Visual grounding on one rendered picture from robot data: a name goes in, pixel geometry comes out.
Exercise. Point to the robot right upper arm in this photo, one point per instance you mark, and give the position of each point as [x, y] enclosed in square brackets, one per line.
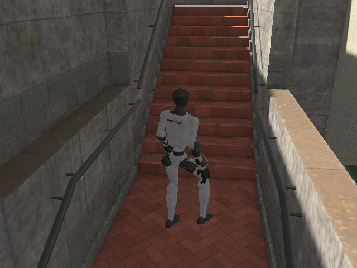
[193, 123]

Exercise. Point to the robot right shin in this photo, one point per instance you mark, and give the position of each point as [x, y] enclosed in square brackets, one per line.
[204, 198]

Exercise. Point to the robot left forearm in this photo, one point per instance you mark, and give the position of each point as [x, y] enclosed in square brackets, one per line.
[164, 141]

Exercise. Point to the left robot hand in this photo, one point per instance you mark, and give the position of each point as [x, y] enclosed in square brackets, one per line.
[167, 148]

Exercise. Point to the right robot hand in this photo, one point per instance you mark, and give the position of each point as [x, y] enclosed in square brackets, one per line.
[204, 174]

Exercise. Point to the robot left upper arm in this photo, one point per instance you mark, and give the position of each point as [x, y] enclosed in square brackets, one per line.
[162, 124]

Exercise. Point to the robot left thigh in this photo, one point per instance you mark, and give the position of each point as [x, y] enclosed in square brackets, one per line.
[172, 173]

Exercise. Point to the robot right forearm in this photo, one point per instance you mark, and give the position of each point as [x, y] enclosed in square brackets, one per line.
[197, 156]

